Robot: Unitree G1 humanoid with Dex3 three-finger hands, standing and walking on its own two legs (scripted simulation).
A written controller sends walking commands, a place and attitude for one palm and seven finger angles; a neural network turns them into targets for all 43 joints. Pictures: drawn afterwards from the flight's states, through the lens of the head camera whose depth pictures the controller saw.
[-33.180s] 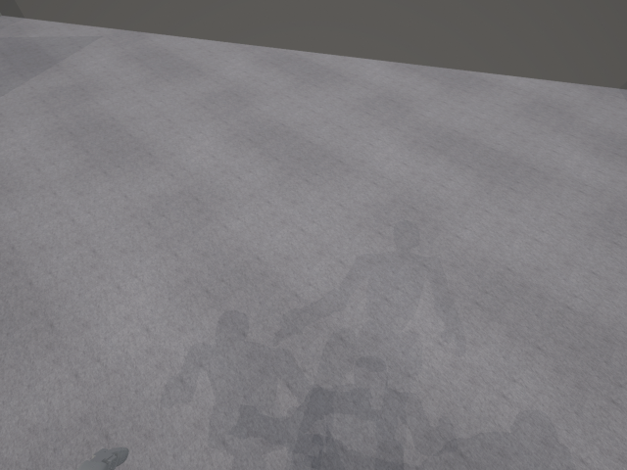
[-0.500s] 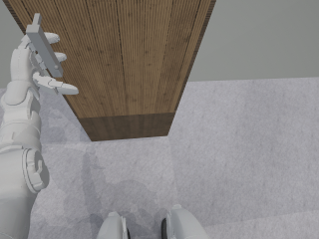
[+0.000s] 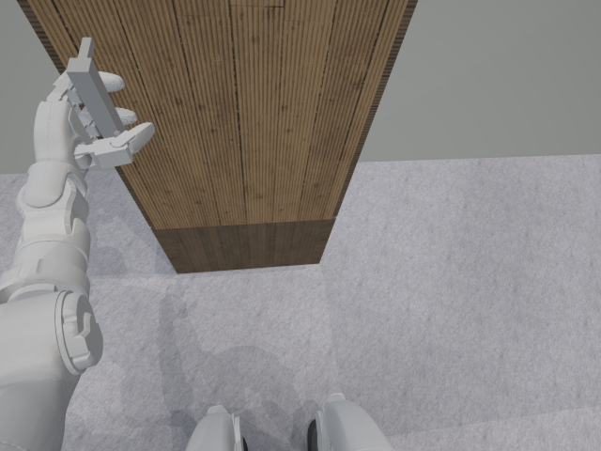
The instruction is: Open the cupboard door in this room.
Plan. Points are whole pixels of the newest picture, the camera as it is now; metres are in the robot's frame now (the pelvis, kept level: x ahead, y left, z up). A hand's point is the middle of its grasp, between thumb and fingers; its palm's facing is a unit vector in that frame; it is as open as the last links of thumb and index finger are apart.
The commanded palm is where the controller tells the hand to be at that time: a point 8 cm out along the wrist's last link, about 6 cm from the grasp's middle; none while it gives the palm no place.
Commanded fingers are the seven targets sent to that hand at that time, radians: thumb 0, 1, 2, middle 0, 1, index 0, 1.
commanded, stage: close the thumb around the handle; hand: left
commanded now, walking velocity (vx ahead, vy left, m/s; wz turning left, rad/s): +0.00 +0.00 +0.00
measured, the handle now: (105, 99) +0.57 +0.21 +0.08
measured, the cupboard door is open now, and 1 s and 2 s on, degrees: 0 20 43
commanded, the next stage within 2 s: pull the door open along its arc in 0.26 s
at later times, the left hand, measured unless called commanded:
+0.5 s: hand (119, 135) +0.51 +0.19 +0.08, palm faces +0.03 -1.00 -0.02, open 5.9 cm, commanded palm +0.47 +0.23 +0.08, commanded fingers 0.00 0.90 0.90 -0.40 -1.35 -0.40 -1.35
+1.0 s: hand (151, 218) +0.39 +0.14 +0.08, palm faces +0.28 -0.96 +0.07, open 6.2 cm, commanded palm +0.33 +0.19 +0.08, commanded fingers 0.00 0.90 0.90 -0.40 -1.35 -0.40 -1.35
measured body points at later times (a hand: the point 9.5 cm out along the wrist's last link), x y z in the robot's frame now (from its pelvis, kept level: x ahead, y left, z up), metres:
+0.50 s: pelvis +0.00 +0.00 +0.00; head +0.13 +0.02 +0.43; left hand +0.50 +0.24 +0.08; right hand +0.00 -0.27 -0.11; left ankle +0.01 +0.10 -0.67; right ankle +0.01 -0.13 -0.67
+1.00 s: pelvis +0.01 -0.01 +0.02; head +0.07 -0.01 +0.46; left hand +0.36 +0.19 +0.08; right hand +0.14 -0.25 -0.09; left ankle +0.01 +0.10 -0.67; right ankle +0.02 -0.13 -0.67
